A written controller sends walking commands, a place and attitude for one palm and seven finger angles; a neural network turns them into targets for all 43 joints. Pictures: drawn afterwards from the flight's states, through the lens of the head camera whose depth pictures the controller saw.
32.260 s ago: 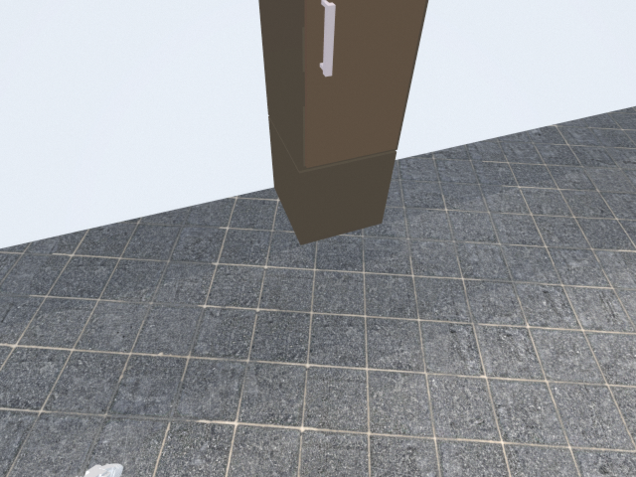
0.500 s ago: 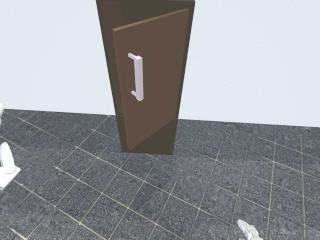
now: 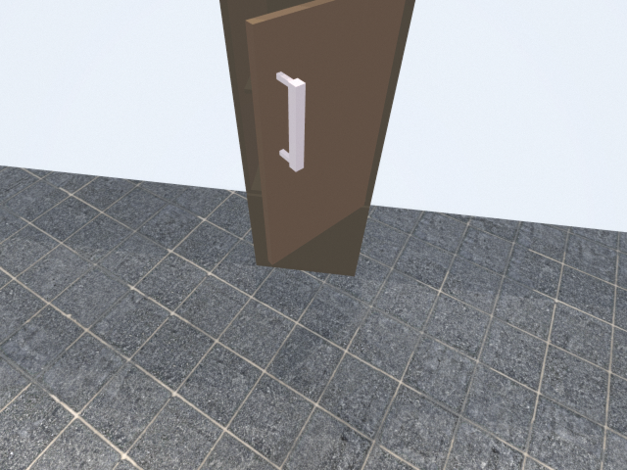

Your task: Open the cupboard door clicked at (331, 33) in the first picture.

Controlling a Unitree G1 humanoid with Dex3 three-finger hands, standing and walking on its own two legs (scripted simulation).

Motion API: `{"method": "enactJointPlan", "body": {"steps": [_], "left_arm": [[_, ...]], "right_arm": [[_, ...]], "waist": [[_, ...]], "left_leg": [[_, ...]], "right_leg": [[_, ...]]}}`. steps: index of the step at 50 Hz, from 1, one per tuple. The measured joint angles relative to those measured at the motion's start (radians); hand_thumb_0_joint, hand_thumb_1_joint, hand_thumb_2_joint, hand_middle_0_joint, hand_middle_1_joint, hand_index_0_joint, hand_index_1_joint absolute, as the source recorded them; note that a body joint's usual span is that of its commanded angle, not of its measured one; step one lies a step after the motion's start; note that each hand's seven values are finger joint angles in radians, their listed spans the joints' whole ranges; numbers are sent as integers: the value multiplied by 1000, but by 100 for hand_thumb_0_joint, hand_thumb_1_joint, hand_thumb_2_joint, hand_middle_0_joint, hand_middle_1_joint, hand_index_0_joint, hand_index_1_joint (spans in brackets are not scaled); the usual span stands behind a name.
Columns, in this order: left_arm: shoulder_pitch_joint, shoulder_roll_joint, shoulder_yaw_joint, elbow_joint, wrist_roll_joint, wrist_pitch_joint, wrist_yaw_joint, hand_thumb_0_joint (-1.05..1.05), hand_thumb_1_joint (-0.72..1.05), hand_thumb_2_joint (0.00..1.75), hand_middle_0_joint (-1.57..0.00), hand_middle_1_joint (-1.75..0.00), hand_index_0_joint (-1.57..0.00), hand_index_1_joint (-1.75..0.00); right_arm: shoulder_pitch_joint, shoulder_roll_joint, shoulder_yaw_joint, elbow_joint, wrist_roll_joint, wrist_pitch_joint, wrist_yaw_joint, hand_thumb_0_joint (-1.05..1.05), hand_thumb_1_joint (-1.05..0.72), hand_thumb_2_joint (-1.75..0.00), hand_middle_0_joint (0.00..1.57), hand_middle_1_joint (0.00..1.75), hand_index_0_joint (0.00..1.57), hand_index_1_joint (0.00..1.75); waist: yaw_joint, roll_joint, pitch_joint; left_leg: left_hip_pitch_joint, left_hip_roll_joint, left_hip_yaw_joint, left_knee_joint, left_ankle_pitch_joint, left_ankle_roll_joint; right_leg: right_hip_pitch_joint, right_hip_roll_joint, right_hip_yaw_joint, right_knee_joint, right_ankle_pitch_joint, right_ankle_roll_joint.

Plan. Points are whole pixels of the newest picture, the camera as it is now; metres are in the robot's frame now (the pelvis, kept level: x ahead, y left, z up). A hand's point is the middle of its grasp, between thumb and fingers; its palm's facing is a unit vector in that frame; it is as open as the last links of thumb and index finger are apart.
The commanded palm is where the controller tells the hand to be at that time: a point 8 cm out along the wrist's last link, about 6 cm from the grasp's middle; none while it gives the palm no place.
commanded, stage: let the arm hang, fingers relaxed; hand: left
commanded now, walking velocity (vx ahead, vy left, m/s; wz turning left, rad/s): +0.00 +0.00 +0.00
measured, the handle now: (289, 124) +0.65 +0.07 +0.08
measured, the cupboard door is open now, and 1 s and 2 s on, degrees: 47 47 47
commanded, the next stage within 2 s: look to check the result in 0.76 s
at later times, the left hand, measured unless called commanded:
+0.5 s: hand out of the picture +0.05 +0.23 -0.16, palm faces +0.01 -0.95 -0.32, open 7.3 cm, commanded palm none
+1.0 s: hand out of the picture +0.10 +0.23 -0.15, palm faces -0.02 -0.94 -0.33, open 7.3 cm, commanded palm none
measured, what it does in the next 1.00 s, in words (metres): stands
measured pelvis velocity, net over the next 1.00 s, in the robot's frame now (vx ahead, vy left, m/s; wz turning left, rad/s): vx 0.02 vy -0.01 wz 0.01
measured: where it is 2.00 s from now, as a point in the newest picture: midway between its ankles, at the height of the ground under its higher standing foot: outside the picture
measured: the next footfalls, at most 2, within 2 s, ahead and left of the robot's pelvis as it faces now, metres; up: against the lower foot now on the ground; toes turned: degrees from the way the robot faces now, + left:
none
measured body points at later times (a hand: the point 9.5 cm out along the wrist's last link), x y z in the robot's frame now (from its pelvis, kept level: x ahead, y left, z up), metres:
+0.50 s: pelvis +0.00 +0.00 +0.01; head +0.02 -0.01 +0.45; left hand +0.05 +0.28 -0.13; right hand +0.02 -0.25 -0.16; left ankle +0.03 +0.12 -0.74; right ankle +0.02 -0.12 -0.74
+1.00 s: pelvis +0.02 -0.01 +0.01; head +0.05 -0.02 +0.46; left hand +0.10 +0.28 -0.13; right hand +0.08 -0.29 -0.14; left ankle +0.03 +0.12 -0.74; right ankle +0.02 -0.12 -0.74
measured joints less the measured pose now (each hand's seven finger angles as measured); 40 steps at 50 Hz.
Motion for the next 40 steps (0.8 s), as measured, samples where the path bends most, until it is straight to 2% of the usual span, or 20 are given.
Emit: {"method": "enactJointPlan", "body": {"steps": [4,8,22,32,40], "left_arm": [[25,20,7,97,-2,-13,-6,1,97,90,-21,-30,-21,-30],[39,43,19,161,-4,-17,-4,1,95,90,-20,-30,-21,-30],[-60,78,36,178,-6,-34,6,1,91,90,-20,-30,-20,-30],[-158,77,32,141,-3,-50,0,1,91,90,-20,-30,-21,-30],[-178,88,29,140,-3,-55,-2,1,91,90,-20,-30,-21,-30]], "right_arm": [[36,7,-5,72,1,18,-6,1,-91,-90,20,30,20,30],[67,14,-11,121,2,21,-10,1,-91,-90,20,30,20,30],[56,19,-17,164,1,8,-8,1,-91,-90,20,30,20,30],[-8,-15,-20,153,-2,-5,-4,1,-91,-90,20,30,20,30],[-43,-46,-19,149,-1,-10,-5,1,-91,-90,20,30,20,30]], "waist": [[20,7,13],[26,22,17],[12,55,5],[0,49,-6],[-2,42,-1]], "left_leg": [[4,8,-16,-31,22,-5],[11,7,-22,-49,33,-5],[44,-5,-15,-78,42,0],[67,-4,-10,-105,45,-3],[89,3,-8,-132,47,-8]], "right_leg": [[21,7,-15,-58,33,-6],[31,6,-21,-79,43,-7],[48,-7,-14,-76,35,-3],[65,-7,-9,-94,35,-4],[85,-1,-6,-122,40,-8]]}}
